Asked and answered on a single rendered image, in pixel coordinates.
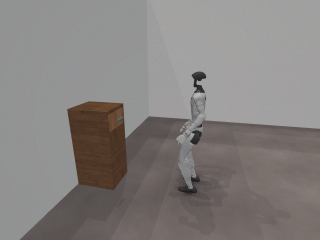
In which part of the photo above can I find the drawer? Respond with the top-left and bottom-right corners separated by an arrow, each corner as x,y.
108,107 -> 124,132

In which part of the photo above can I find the humanoid robot head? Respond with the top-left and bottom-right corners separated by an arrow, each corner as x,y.
192,71 -> 206,93

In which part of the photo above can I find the robot right thigh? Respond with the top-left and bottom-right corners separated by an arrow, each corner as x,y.
185,151 -> 192,158

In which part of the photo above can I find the cabinet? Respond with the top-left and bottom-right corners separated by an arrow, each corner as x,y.
67,101 -> 128,190

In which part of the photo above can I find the left robot upper arm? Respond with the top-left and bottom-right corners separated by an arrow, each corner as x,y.
193,93 -> 206,121

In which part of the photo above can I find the handle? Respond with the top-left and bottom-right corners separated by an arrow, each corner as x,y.
114,116 -> 124,123

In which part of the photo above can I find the left robot hand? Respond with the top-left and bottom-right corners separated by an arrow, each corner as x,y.
175,134 -> 187,146

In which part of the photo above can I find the right robot hand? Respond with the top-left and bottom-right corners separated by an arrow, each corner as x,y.
180,121 -> 192,132

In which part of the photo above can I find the robot left forearm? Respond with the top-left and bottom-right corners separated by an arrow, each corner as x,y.
183,114 -> 204,138

